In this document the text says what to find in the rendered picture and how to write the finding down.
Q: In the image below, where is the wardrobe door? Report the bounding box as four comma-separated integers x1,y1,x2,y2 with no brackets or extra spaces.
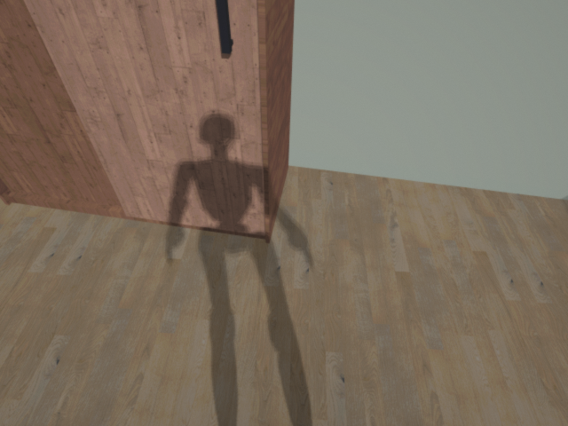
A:
0,0,122,208
24,0,265,236

